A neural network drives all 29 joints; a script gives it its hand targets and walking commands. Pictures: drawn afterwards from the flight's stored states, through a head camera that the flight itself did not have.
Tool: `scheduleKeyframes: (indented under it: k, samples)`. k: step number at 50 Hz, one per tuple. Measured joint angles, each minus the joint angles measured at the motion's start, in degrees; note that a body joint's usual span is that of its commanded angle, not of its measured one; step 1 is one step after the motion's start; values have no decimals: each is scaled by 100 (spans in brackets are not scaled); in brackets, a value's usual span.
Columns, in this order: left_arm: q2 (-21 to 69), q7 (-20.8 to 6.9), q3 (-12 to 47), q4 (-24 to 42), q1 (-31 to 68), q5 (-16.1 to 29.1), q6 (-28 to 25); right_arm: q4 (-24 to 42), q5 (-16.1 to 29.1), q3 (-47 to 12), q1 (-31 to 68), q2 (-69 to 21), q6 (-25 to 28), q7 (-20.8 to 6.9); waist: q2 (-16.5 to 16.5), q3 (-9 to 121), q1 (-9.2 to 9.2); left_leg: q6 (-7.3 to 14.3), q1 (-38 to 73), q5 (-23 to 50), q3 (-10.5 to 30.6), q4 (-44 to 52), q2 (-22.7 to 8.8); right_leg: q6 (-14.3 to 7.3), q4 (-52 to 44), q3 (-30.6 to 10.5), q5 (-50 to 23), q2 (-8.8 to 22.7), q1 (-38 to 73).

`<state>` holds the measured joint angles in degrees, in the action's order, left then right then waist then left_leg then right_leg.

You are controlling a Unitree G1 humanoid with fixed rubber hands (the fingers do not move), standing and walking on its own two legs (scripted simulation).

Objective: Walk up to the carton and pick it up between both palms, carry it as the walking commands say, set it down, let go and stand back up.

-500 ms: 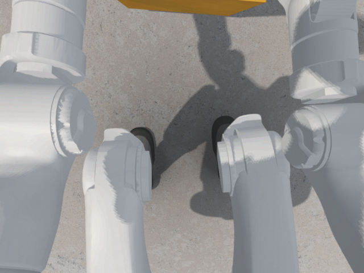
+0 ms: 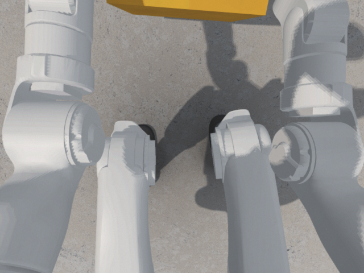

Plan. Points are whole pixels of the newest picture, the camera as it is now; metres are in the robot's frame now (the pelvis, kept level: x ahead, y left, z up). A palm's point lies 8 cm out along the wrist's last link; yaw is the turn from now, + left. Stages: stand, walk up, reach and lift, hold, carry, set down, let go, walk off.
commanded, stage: reach and lift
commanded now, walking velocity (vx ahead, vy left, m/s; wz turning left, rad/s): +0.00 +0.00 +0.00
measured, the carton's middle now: out of the picture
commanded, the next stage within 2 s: none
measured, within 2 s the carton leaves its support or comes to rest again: neither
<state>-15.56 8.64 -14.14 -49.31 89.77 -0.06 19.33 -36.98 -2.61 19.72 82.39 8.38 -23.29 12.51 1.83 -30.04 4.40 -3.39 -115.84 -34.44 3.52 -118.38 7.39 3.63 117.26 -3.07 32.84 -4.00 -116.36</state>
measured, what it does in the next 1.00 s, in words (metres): rises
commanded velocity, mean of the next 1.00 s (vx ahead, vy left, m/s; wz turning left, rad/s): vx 0.00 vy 0.00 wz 0.00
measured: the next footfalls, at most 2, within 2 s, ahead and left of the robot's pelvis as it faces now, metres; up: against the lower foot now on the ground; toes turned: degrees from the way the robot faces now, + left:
none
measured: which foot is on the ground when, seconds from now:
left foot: down 0.00-1.00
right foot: down 0.00-1.00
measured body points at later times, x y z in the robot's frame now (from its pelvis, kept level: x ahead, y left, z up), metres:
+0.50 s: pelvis -0.02 +0.00 +0.04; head +0.35 -0.03 +0.28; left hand +0.58 +0.10 -0.10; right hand +0.53 -0.19 -0.10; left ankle +0.11 +0.12 -0.39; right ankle +0.12 -0.13 -0.39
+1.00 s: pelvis -0.03 +0.00 +0.08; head +0.32 -0.02 +0.35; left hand +0.56 +0.10 -0.03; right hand +0.51 -0.19 -0.03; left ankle +0.11 +0.12 -0.39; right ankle +0.12 -0.13 -0.39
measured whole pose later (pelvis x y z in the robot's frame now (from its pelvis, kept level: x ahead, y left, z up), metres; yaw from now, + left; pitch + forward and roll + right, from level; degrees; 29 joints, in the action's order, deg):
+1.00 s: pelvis -0.03 +0.00 +0.08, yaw +0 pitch +25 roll +0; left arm -12.0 7.8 -17.6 -41.7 83.1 -3.9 24.9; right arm -27.9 -6.3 22.3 76.3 3.4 -28.7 12.5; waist 1.0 -30.0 4.7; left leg -3.2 -98.4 -27.6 4.1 -100.8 7.5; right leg 4.4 99.9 -5.3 25.9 -5.5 -99.1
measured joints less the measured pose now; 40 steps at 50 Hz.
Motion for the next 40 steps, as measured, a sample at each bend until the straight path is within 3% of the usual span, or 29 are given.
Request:
scheduleKeyframes:
  k: [9,18,29,40]
  samples:
    - [110,17,-53,172,-100,-35,87,275,-29,94,-154,-53,-126,-40,7,-4,26,3,270,187,53,326,13,34,-362,-5,-190,-41,294]
    - [179,-81,-379,173,-6,-353,207,258,-314,293,18,-168,-245,-112,-19,5,32,-4,473,366,35,654,-8,45,-672,-69,-388,-95,468]
    - [212,-80,-258,774,-443,-151,471,805,-206,170,-359,-331,-451,1,-55,-7,12,-27,884,463,53,1014,25,35,-994,-116,-467,-106,867]
    - [311,-98,-406,631,-403,-390,478,742,-401,335,-366,-421,-449,-58,-33,2,37,2,1311,616,73,1416,28,65,-1414,-157,-616,-125,1309]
